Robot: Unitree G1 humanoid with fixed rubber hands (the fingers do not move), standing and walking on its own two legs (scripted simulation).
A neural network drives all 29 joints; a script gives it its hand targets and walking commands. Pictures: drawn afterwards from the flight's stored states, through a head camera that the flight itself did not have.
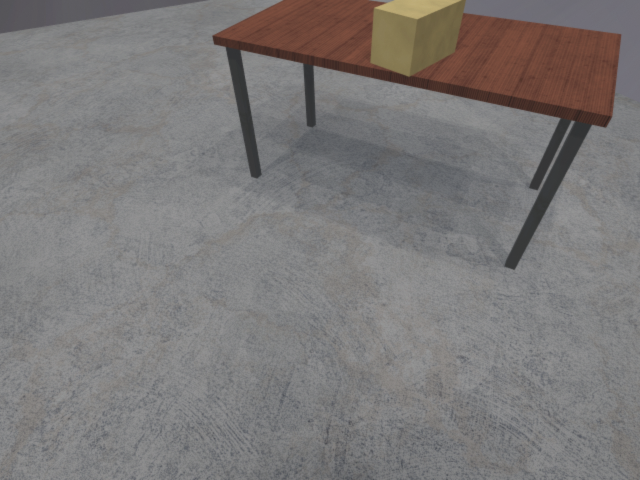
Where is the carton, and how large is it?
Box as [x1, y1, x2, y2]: [370, 0, 465, 76]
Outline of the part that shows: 374,8 370,62 409,76 454,51 465,0 394,0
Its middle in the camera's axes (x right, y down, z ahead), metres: +0.31 -0.68 +1.27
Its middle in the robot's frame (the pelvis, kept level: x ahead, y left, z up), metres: +1.42 -0.25 +0.01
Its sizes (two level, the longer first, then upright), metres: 0.264 0.161 0.166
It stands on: a table, 0.70 m high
